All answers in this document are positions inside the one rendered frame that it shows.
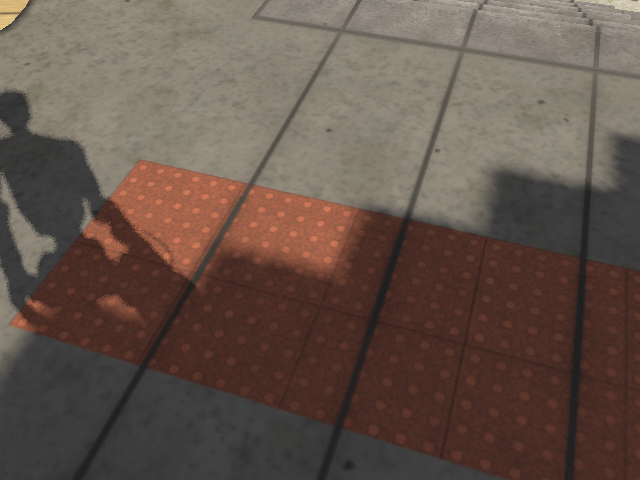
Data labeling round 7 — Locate stairs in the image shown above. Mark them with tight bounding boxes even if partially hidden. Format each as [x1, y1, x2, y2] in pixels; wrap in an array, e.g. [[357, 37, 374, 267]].
[[412, 0, 640, 32]]

